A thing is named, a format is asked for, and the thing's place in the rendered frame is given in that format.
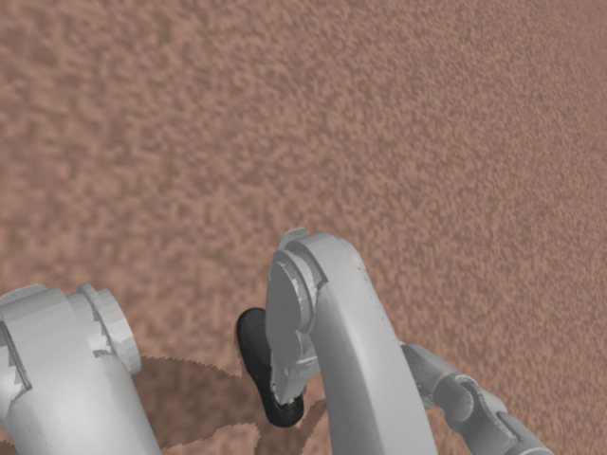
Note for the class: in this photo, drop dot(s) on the right robot hand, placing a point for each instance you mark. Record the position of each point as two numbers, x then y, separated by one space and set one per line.
427 369

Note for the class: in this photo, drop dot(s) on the right robot arm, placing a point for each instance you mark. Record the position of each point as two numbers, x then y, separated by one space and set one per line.
481 418

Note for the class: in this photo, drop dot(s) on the right robot foot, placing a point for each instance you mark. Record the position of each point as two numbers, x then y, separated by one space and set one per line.
256 353

